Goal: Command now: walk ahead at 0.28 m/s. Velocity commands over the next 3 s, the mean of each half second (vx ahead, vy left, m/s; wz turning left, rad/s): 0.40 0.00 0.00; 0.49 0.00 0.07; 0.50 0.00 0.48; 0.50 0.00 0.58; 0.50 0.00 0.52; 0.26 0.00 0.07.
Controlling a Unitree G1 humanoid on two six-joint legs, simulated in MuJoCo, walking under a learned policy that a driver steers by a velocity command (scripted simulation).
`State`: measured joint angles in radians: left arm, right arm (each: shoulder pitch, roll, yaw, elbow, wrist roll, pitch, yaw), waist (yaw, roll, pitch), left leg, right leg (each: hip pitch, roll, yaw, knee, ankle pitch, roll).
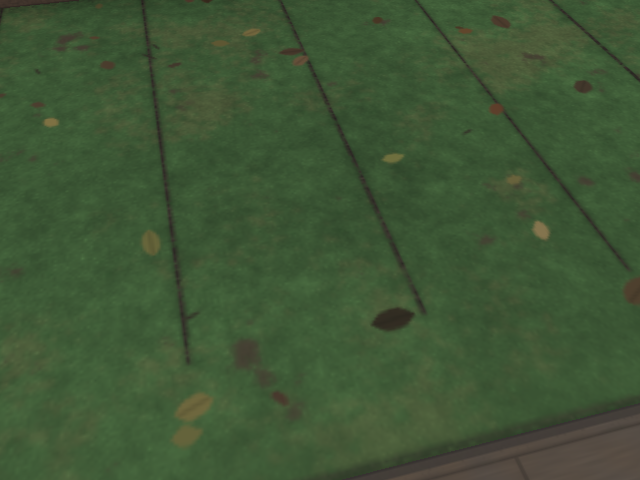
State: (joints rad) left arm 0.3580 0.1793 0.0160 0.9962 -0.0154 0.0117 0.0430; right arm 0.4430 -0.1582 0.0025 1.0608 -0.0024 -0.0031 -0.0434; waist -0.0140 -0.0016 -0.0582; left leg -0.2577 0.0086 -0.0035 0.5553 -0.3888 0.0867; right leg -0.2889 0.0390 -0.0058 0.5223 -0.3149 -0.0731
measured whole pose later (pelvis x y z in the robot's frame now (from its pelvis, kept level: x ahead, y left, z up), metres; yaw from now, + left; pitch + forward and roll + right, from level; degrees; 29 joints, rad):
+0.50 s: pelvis +0.21 -0.11 +0.03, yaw -2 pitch +3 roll -1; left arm 0.01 0.15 -0.07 0.62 0.00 -0.08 -0.05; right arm 0.49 -0.16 0.00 1.06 0.00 -0.07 -0.01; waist 0.00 0.00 0.02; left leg -0.08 0.10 -0.16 0.82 -0.17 0.02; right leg -0.92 -0.11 -0.15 1.33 -0.47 -0.08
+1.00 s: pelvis +0.48 -0.14 +0.17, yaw +2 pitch +2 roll +0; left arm 0.48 0.19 0.00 1.01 0.01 -0.09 0.01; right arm 0.07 -0.20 -0.01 0.79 0.04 -0.04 0.07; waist 0.08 0.02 -0.04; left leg -0.73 0.07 0.07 0.74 0.04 0.09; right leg 0.13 0.00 -0.23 0.17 -0.34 -0.01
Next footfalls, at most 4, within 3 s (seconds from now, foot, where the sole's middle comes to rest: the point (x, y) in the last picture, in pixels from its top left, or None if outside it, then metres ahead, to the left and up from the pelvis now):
0.44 right None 0.37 -0.23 -0.61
1.12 left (333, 353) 0.74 -0.01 -0.61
1.58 right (385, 234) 1.08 -0.15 -0.61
2.12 left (237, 213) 1.15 0.22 -0.61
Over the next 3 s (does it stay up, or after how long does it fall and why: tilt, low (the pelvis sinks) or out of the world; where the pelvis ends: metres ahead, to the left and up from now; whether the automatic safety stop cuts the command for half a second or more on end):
stays up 1.40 0.32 0.17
